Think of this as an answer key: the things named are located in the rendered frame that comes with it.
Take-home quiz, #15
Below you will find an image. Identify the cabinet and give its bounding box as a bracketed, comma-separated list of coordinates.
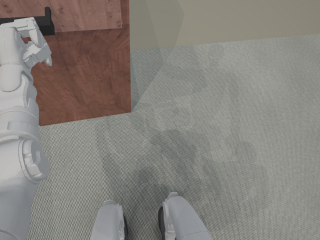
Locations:
[0, 0, 131, 126]

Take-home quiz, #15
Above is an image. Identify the robot right shin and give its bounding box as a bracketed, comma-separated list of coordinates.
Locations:
[163, 192, 179, 240]

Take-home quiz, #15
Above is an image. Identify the handle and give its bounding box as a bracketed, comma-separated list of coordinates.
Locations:
[0, 7, 55, 36]

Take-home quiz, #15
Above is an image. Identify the drawer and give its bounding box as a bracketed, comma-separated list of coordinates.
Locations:
[0, 0, 122, 33]

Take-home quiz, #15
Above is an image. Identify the left robot forearm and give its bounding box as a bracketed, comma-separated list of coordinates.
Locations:
[0, 64, 41, 145]

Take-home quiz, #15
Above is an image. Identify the right robot thigh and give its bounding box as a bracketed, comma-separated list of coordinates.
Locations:
[162, 196, 213, 240]

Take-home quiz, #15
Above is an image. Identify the left robot hand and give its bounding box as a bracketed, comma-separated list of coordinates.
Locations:
[0, 17, 52, 73]

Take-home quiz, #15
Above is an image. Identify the left robot upper arm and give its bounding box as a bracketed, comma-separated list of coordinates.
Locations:
[0, 139, 50, 240]

